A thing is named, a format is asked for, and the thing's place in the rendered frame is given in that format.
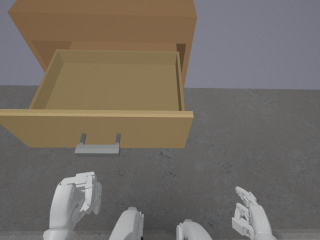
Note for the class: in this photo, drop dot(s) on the handle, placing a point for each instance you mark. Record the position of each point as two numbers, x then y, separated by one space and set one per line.
98 150

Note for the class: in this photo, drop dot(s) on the robot thigh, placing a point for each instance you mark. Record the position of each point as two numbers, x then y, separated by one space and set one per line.
191 231
129 226

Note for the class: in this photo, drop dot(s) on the right robot hand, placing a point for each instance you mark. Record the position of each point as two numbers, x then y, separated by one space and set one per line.
255 219

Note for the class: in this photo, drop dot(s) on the drawer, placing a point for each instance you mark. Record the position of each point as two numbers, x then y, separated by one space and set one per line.
102 93

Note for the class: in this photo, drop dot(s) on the left robot hand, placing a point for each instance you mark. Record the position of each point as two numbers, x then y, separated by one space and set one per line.
83 189

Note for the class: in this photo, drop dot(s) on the cabinet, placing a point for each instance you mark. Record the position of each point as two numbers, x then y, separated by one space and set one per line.
112 25

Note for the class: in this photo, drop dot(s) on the left robot forearm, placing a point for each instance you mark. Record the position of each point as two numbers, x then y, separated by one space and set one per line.
59 234

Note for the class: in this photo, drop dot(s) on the left robot thigh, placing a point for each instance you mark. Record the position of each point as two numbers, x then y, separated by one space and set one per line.
129 226

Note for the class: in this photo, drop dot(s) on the right robot thigh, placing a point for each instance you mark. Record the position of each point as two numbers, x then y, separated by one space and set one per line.
191 231

